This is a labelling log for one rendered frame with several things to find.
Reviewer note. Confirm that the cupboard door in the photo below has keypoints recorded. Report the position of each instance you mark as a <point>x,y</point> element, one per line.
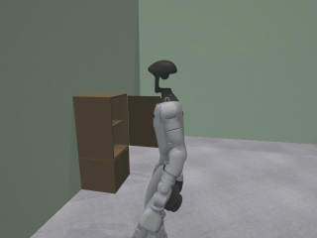
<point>141,120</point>

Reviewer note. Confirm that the right robot hand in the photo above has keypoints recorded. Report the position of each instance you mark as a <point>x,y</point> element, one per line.
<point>156,166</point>

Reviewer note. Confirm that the left robot hand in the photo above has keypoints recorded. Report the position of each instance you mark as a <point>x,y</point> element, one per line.
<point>149,221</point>

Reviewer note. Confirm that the left robot thigh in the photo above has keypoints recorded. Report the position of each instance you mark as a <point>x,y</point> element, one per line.
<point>174,201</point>

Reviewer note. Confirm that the robot left forearm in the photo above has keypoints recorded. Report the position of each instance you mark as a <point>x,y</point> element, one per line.
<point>172,171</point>

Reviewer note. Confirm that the right robot thigh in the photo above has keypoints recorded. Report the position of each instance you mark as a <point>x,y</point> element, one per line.
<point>153,186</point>

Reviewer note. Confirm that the robot thigh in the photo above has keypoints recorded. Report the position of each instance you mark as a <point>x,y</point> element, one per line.
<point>174,201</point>
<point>153,186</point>

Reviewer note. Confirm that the left robot upper arm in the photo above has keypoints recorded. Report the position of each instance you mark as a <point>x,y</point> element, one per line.
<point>170,117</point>

